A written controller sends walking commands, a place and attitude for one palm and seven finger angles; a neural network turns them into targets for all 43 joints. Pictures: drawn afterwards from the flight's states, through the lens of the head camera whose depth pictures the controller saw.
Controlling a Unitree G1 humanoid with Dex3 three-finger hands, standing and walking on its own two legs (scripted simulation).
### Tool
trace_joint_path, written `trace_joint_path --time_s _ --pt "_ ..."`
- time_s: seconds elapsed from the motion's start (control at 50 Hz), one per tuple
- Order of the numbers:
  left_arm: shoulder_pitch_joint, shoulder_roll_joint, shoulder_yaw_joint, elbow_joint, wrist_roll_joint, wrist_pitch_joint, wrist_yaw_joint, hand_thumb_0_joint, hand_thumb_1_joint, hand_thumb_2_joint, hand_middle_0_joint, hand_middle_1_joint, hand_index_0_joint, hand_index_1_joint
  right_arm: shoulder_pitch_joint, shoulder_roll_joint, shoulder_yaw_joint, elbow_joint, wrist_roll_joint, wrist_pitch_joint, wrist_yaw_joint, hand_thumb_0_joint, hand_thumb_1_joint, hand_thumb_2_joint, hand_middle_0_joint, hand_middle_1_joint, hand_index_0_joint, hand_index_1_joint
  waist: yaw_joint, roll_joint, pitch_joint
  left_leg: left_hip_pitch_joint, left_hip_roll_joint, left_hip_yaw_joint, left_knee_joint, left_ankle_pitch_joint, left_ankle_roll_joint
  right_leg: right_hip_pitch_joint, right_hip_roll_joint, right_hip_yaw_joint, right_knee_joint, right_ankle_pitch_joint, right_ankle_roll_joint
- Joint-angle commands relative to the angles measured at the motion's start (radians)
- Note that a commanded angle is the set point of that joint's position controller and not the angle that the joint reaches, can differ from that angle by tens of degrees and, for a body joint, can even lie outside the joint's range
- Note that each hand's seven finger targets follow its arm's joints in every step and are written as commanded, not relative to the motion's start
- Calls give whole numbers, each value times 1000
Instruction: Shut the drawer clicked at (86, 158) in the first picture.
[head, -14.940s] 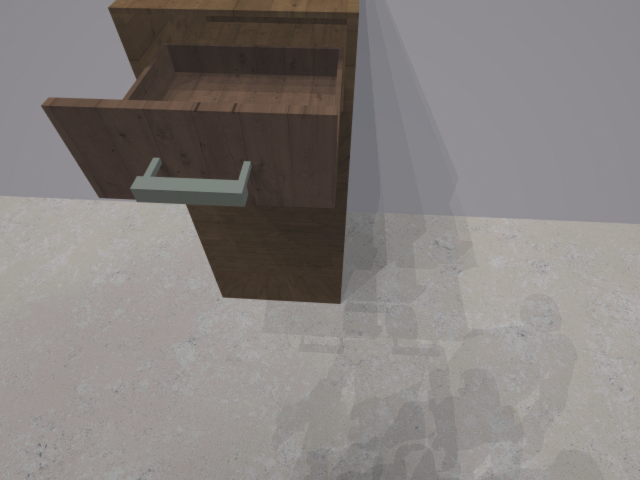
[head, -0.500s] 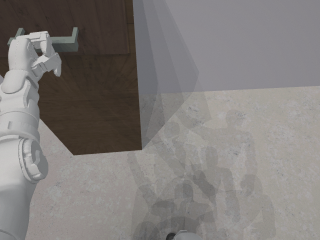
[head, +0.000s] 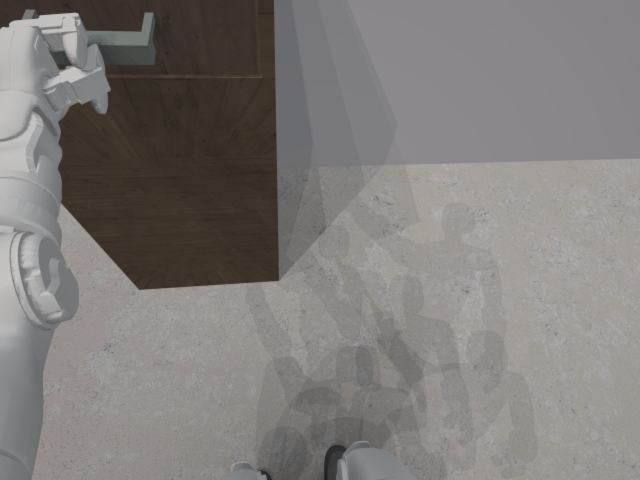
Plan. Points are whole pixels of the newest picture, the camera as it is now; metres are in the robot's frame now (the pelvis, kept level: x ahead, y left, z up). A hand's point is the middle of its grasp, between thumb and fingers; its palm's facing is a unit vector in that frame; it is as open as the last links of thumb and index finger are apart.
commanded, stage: pull the fist back off the drawer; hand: left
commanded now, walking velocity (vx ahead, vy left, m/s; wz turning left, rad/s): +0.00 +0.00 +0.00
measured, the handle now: (87, 34) +0.63 +0.21 +0.14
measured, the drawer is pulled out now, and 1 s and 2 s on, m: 0.00 0.00 0.00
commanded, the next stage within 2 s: draw the hand back to the body in 0.74 s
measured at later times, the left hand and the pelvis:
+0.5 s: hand (100, 75) +0.55 +0.18 +0.15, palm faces +0.02 -1.00 +0.00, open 3.1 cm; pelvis -0.01 -0.01 +0.00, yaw -1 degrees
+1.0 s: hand (101, 93) +0.52 +0.18 +0.15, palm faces -0.01 -1.00 -0.01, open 3.3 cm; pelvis +0.04 +0.00 +0.01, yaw -3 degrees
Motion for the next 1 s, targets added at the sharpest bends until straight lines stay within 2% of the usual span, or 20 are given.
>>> trace_joint_path --time_s 0.0,0.06,0.08,0.18,0.24,0.3,0.38,0.42,0.44,0.46,0.48,0.58,0.64,0.68,0.72,0.76,0.82,0.88,0.94,0.98 --pt "-672 131 -13 -260 -19 -63 29 0 900 900 -1400 -1600 -1400 -1600 217 -208 -65 -3 -2 -28 -14 0 -900 -900 200 300 200 300 -118 171 -380 371 44 -149 -96 227 -25 -2 34 102 -76 69 8" --pt "-664 127 -15 -248 -18 -59 32 0 900 900 -1400 -1600 -1400 -1600 220 -210 -62 -3 -2 -40 -14 0 -900 -900 200 300 200 300 -118 161 -379 351 40 -144 -101 192 -21 7 33 104 -79 52 9" --pt "-654 149 1 -231 -15 -55 32 0 900 900 -1400 -1600 -1400 -1600 222 -212 -60 -3 -2 -41 -15 0 -900 -900 200 300 200 300 -116 132 -367 322 40 -144 -103 168 -19 17 32 103 -79 41 10" --pt "-629 181 14 -211 -7 -46 23 0 900 900 -1400 -1600 -1400 -1600 223 -212 -56 -19 0 -42 -12 0 -900 -900 200 300 200 300 -107 126 -348 265 32 -130 -100 126 -14 42 30 111 -81 22 10" --pt "-625 219 39 -230 -4 -46 17 0 900 900 -1400 -1600 -1400 -1600 225 -212 -57 -31 -2 -38 -11 0 -900 -900 200 300 200 300 -97 144 -371 251 27 -118 -90 139 -10 70 30 119 -81 36 6" --pt "-615 250 56 -235 -1 -46 4 0 900 900 -1400 -1600 -1400 -1600 227 -207 -58 -45 1 -32 -9 0 -900 -900 200 300 200 300 -92 120 -393 224 25 -108 -80 150 -6 112 31 127 -79 52 11" --pt "-570 234 64 -294 -4 -58 -10 0 900 900 -1400 -1600 -1400 -1600 221 -197 -66 -62 -2 -17 -2 0 -900 -900 200 300 200 300 -71 178 -441 298 25 -110 -74 227 -12 109 33 120 -72 103 4" --pt "-490 219 72 -274 -13 -53 -19 0 900 900 -1400 -1600 -1400 -1600 213 -193 -67 -72 0 -9 3 0 -900 -900 200 300 200 300 -52 146 -430 291 25 -103 -76 235 -11 127 38 119 -74 115 3" --pt "-459 254 109 -279 -20 -54 -20 0 900 900 -1400 -1600 -1400 -1600 212 -195 -68 -74 0 -3 2 0 -900 -900 200 300 200 300 -41 123 -429 271 23 -96 -74 251 -6 160 37 125 -75 140 2" --pt "-442 262 111 -301 -18 -56 -26 0 900 900 -1400 -1600 -1400 -1600 207 -192 -68 -85 3 3 2 0 -900 -900 200 300 200 300 -27 133 -442 271 22 -90 -81 260 -9 184 36 124 -69 159 2" --pt "-421 227 87 -324 -20 -56 -31 0 900 900 -1400 -1600 -1400 -1600 196 -185 -69 -96 6 7 4 0 -900 -900 200 300 200 300 -20 154 -445 286 21 -87 -83 274 -9 185 36 123 -67 173 1" --pt "-292 222 117 -364 -36 -44 -31 0 900 900 -1400 -1600 -1400 -1600 172 -178 -77 -119 15 26 5 0 -900 -900 200 300 200 300 12 96 -430 284 22 -70 -95 314 -4 240 36 122 -69 235 4" --pt "-216 226 142 -432 -46 -48 -32 0 900 900 -1400 -1600 -1400 -1600 152 -173 -83 -138 17 35 4 0 -900 -900 200 300 200 300 43 99 -466 317 21 -59 -97 385 -4 291 35 121 -61 308 -1" --pt "-221 214 135 -458 -50 -47 -32 0 900 900 -1400 -1600 -1400 -1600 138 -166 -84 -142 22 40 2 0 -900 -900 200 300 200 300 36 90 -447 317 20 -49 -101 395 -3 305 33 123 -63 341 4" --pt "-177 245 164 -453 -49 -44 -27 0 900 900 -1400 -1600 -1400 -1600 131 -167 -83 -150 25 46 -1 0 -900 -900 200 300 200 300 52 51 -423 298 20 -48 -109 403 -2 330 33 121 -61 358 3" --pt "-212 183 114 -494 -46 -49 -25 0 900 900 -1400 -1600 -1400 -1600 115 -156 -82 -150 27 48 -2 0 -900 -900 200 300 200 300 39 117 -416 347 19 -47 -104 442 -3 302 31 122 -61 375 2" --pt "-205 160 111 -507 -59 -50 -21 0 900 900 -1400 -1600 -1400 -1600 114 -157 -88 -138 27 46 -4 0 -900 -900 200 300 200 300 37 89 -439 394 25 -59 -100 495 -8 292 32 115 -57 389 4" --pt "-6 93 101 -618 -85 -40 -34 0 900 900 -1400 -1600 -1400 -1600 85 -142 -94 -172 31 42 7 0 -900 -900 200 300 200 300 100 160 -527 504 33 -65 -95 705 -20 337 29 111 -48 481 -2" --pt "175 62 106 -707 -125 7 -43 0 900 900 -1400 -1600 -1400 -1600 40 -139 -99 -204 44 44 11 0 -900 -900 200 300 200 300 126 38 -476 477 37 -56 -119 749 -12 418 27 103 -67 549 0" --pt "239 52 108 -819 -145 44 -42 0 900 900 -1400 -1600 -1400 -1600 -1 -135 -99 -230 54 41 10 0 -900 -900 200 300 200 300 146 50 -456 467 31 -38 -145 730 -9 473 18 105 -78 587 3"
